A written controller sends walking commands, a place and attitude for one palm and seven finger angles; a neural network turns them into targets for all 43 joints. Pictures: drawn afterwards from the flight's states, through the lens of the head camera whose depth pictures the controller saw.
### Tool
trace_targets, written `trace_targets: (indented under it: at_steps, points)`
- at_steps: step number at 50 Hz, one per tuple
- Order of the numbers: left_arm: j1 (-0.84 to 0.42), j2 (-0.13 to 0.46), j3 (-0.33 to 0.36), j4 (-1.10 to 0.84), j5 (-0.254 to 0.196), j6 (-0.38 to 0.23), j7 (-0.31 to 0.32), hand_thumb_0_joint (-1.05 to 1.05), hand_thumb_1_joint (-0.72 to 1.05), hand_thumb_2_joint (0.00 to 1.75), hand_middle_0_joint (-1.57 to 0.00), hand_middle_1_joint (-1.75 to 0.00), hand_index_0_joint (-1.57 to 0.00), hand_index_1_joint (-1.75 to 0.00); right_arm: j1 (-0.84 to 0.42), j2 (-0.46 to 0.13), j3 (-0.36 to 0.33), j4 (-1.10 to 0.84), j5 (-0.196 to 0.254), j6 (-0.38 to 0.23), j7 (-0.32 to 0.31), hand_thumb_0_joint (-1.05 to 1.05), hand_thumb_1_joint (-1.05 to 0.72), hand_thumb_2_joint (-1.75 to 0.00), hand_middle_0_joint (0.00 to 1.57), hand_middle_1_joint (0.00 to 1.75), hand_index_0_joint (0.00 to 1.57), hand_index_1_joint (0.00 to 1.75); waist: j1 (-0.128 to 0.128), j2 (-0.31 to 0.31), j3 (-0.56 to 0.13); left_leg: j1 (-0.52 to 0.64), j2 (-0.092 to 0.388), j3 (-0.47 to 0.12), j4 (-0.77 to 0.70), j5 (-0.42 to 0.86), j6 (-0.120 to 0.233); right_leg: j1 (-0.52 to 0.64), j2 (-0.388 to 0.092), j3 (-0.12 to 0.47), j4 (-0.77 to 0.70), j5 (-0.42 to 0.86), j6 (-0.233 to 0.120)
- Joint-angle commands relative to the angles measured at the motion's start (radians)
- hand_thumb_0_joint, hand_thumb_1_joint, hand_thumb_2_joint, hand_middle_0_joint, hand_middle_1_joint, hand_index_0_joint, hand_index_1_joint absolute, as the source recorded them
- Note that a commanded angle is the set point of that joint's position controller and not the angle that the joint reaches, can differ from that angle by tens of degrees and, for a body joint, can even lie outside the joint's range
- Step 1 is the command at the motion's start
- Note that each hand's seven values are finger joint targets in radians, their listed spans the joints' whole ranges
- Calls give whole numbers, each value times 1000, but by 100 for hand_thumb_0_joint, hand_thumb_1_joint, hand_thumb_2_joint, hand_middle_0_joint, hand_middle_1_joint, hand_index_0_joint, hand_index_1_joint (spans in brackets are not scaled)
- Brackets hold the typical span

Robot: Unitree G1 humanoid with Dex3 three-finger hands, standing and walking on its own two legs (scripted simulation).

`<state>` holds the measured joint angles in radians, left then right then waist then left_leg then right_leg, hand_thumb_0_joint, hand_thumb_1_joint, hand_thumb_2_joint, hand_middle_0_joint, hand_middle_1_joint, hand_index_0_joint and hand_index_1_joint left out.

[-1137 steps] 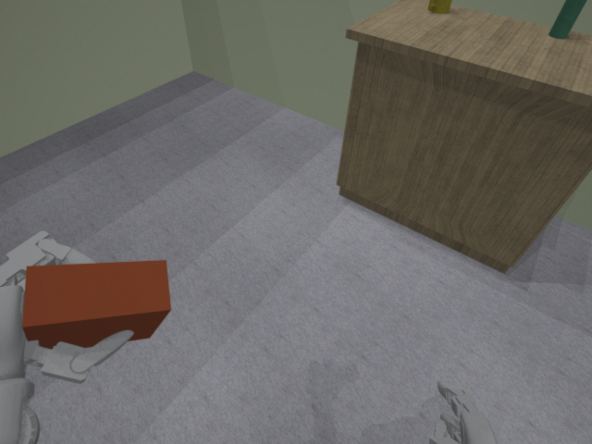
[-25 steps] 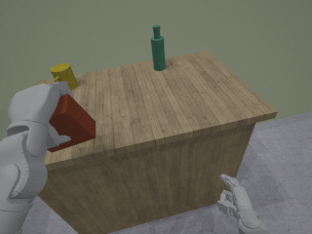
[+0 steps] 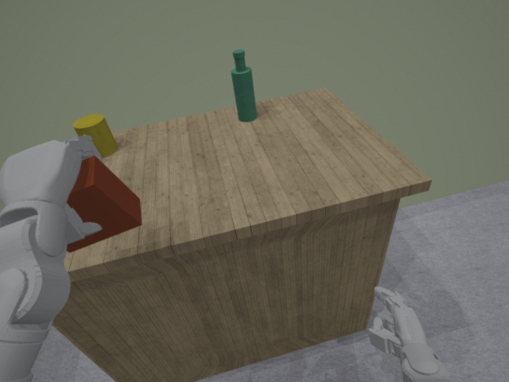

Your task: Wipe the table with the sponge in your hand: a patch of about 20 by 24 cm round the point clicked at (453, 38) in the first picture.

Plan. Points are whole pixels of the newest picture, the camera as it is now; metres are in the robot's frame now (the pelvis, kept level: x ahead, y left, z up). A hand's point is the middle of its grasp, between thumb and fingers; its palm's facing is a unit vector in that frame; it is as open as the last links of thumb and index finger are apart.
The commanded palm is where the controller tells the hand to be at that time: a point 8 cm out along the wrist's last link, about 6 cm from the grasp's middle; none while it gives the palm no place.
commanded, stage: turn the palm down, sponge in hand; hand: left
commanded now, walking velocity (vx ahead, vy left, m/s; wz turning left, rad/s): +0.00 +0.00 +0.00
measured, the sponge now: (89, 213) +0.25 +0.30 +0.19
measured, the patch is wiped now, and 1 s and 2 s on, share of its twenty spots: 0.00 0.00 0.00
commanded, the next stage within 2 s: move the sponge above the wiping area in 0.06 s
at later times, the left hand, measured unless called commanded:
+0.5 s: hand (80, 197) +0.27 +0.31 +0.21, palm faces +0.21 -0.06 -0.98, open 9.8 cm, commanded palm +0.22 +0.30 +0.28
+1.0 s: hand (93, 199) +0.29 +0.32 +0.18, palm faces +0.08 -0.06 -0.99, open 9.8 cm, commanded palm +0.25 +0.32 +0.26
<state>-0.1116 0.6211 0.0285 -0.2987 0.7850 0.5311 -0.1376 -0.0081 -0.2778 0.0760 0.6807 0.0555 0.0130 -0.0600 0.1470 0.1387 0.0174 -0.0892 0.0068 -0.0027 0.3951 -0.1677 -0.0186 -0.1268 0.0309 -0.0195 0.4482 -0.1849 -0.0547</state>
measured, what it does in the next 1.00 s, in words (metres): stands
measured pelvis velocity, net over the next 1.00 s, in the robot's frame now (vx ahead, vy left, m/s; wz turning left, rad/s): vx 0.02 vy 0.02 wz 0.02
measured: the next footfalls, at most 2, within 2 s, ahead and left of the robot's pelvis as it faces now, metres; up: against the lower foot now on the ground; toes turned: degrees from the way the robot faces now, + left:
none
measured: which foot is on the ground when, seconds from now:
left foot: down 0.00-1.00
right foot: down 0.00-1.00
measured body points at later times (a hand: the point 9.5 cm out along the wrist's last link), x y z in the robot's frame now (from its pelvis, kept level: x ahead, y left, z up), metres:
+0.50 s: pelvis +0.00 +0.01 +0.00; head -0.03 -0.05 +0.45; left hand +0.25 +0.31 +0.26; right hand +0.26 -0.18 -0.08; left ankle +0.04 +0.14 -0.74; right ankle +0.05 -0.08 -0.74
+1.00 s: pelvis +0.02 +0.02 +0.00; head +0.00 -0.03 +0.45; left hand +0.28 +0.32 +0.23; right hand +0.27 -0.16 -0.08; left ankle +0.04 +0.14 -0.74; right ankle +0.05 -0.08 -0.74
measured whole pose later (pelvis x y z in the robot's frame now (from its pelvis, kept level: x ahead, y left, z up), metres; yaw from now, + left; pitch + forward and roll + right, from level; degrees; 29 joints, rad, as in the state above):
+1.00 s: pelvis +0.02 +0.02 +0.00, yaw +1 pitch -5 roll +1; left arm -0.23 0.58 -0.08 -0.07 0.90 0.53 -0.23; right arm 0.03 -0.27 0.09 0.69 0.05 0.00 -0.07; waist 0.14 0.11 0.01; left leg -0.12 -0.03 -0.01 0.38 -0.17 0.01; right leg -0.15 0.00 -0.02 0.42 -0.19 -0.02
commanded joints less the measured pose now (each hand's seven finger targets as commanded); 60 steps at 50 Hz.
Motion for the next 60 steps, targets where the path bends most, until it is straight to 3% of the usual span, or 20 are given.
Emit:
trace_targets:
  at_steps: [1,4,9,13,15,18,19,23,24,28,29,33,34,38,41,49,53,54,58,60]
  points:
    - [-246,203,141,-140,15,-2,19,0,10,130,-120,-160,-120,-160,-254,-64,-32,-193,7,-64,0,0,-90,-90,20,30,20,30,1,-116,-136,-61,-47,18,-53,22,46,55,-38,91,-141,-85,34]
    - [-248,179,111,-158,21,5,6,0,10,130,-120,-160,-120,-160,-264,-57,-20,-212,9,-79,-2,0,-90,-90,20,30,20,30,2,-126,-145,-60,-48,26,-35,14,49,45,-46,99,-140,-120,33]
    - [-336,268,171,-238,60,-9,22,0,10,130,-120,-160,-120,-160,-277,-57,-19,-217,-3,-84,-8,0,-90,-90,20,30,20,30,16,-62,-214,-43,-54,25,-35,43,48,72,-40,98,-114,-108,23]
    - [-393,328,210,-138,90,-14,36,0,10,130,-120,-160,-120,-160,-255,-71,-27,-187,-5,-76,-18,0,-90,-90,20,30,20,30,8,-53,-164,-43,-51,13,-49,7,43,29,-24,120,-145,-152,16]
    - [-422,288,166,-50,90,-18,36,0,10,130,-120,-160,-120,-160,-237,-64,-27,-163,-5,-75,-20,0,-90,-90,20,30,20,30,-5,-80,-145,-49,-51,16,-61,3,45,28,-25,95,-149,-153,21]
    - [-433,264,136,-60,98,-19,18,0,10,130,-120,-160,-120,-160,-256,-65,-28,-180,2,-84,-17,0,-90,-90,20,30,20,30,4,-13,-178,-44,-53,9,-67,5,41,49,-26,103,-132,-120,11]
    - [-430,244,116,-29,93,-16,10,0,10,130,-120,-160,-120,-160,-245,-62,-22,-173,-1,-89,-16,0,-90,-90,20,30,20,30,3,-59,-187,-52,-55,17,-64,26,44,64,-33,81,-121,-99,16]
    - [-411,208,75,-67,90,-17,-25,0,10,130,-120,-160,-120,-160,-251,-64,-27,-188,8,-92,-16,0,-90,-90,20,30,20,30,-5,-23,-195,-33,-48,6,-74,25,47,56,-22,70,-114,-70,16]
    - [-425,170,33,-57,94,-18,-31,0,10,130,-120,-160,-120,-160,-241,-59,-17,-187,5,-98,-15,0,-90,-90,20,30,20,30,-8,-60,-201,-40,-53,11,-76,40,50,63,-27,50,-103,-60,19]
    - [-434,250,104,-98,121,-25,-24,0,10,130,-120,-160,-120,-160,-237,-72,-27,-188,-2,-92,-15,0,-90,-90,20,30,20,30,5,-40,-223,-32,-41,-5,-85,52,46,74,-12,53,-90,-41,10]
    - [-458,217,74,-89,130,-26,-22,0,10,130,-120,-160,-120,-160,-237,-60,-16,-189,-7,-95,-10,0,-90,-90,20,30,20,30,9,-72,-240,-39,-48,5,-79,88,47,89,-20,42,-79,-19,9]
    - [-453,320,185,-50,147,-25,6,0,10,130,-120,-160,-120,-160,-234,-74,-27,-169,-9,-74,-5,0,-90,-90,20,30,20,30,24,-52,-230,-47,-40,-6,-88,86,40,91,-5,62,-87,-29,2]
    - [-481,261,129,-15,150,-20,6,0,10,130,-120,-160,-120,-160,-230,-63,-17,-170,-11,-77,-1,0,-90,-90,20,30,20,30,18,-81,-233,-58,-48,7,-84,103,41,94,-14,42,-79,-18,4]
    - [-476,254,119,40,144,-1,0,0,10,130,-120,-160,-120,-160,-228,-74,-27,-159,0,-67,0,0,-90,-90,20,30,20,30,5,-34,-209,-47,-42,-2,-91,83,37,66,-3,51,-94,-21,2]
    - [-485,170,27,22,128,0,-21,0,10,130,-120,-160,-120,-160,-213,-69,-29,-165,3,-68,-1,0,-90,-90,20,30,20,30,-11,-41,-229,-30,-46,-5,-94,91,44,72,-7,25,-91,1,9]
    - [-547,245,56,10,180,-28,-51,0,10,130,-120,-160,-120,-160,-201,-73,-17,-170,-8,-84,-12,0,-90,-90,20,30,20,30,-9,-60,-281,-22,-50,-6,-63,155,52,86,-12,23,-71,43,2]
    - [-498,319,157,-23,169,-71,-26,0,10,130,-120,-160,-120,-160,-197,-76,-31,-166,-10,-82,-12,0,-90,-90,20,30,20,30,8,-18,-299,-3,-42,-21,-57,195,50,106,-1,40,-69,80,-5]
    - [-508,269,116,-22,167,-77,-23,0,10,130,-120,-160,-120,-160,-194,-62,-19,-168,-17,-89,-7,0,-90,-90,20,30,20,30,8,-39,-313,-8,-52,-9,-52,240,50,120,-10,23,-57,115,-5]
    - [-434,284,157,62,152,-57,-7,0,10,130,-120,-160,-120,-160,-191,-78,-34,-152,-8,-71,-3,0,-90,-90,20,30,20,30,5,-45,-243,-28,-44,-12,-58,207,42,90,-4,41,-80,106,-4]
    - [-443,247,116,118,149,-42,-11,0,10,130,-120,-160,-120,-160,-176,-78,-35,-139,-7,-60,0,0,-90,-90,20,30,20,30,-8,-68,-219,-50,-45,-4,-65,196,39,85,-9,23,-81,102,2]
